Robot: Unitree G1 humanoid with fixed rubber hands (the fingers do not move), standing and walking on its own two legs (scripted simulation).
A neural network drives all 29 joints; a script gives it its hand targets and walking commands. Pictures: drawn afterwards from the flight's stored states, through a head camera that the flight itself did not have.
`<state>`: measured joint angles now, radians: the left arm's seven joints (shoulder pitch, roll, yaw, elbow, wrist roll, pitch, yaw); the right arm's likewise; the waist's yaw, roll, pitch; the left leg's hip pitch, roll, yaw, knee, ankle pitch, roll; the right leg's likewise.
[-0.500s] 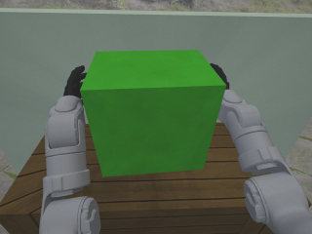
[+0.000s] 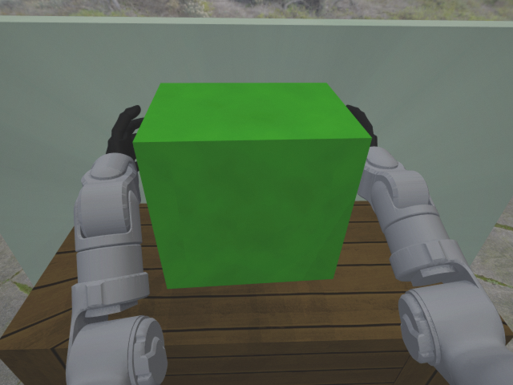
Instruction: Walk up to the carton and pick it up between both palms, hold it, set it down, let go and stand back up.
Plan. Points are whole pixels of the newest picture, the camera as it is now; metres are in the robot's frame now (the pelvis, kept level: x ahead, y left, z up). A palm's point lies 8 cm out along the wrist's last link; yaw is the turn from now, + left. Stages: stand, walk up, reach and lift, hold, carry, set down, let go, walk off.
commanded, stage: hold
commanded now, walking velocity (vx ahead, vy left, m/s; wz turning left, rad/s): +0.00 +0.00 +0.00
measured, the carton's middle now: (248, 183) +0.36 +0.00 +0.21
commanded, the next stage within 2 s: none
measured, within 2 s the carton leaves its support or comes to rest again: neither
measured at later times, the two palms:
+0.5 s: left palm (122, 161) +0.36 +0.18 +0.25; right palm (358, 152) +0.38 -0.17 +0.25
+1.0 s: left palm (120, 158) +0.36 +0.18 +0.26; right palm (361, 149) +0.37 -0.17 +0.26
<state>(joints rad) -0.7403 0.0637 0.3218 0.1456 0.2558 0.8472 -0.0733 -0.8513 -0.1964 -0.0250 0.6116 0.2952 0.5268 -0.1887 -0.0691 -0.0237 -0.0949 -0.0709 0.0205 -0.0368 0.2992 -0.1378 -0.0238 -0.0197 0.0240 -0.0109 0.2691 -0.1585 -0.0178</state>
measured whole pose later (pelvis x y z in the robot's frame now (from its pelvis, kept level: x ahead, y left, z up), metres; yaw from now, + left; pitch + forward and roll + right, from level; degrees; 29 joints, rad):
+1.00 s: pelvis +0.00 +0.00 +0.00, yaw +0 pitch -4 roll +0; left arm -0.76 0.09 0.32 0.18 0.23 0.84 -0.06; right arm -0.88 -0.20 -0.02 0.63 0.30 0.54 -0.19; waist -0.07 -0.03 -0.11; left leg -0.09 0.02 -0.04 0.30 -0.14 -0.02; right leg -0.04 0.03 -0.01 0.27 -0.16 -0.02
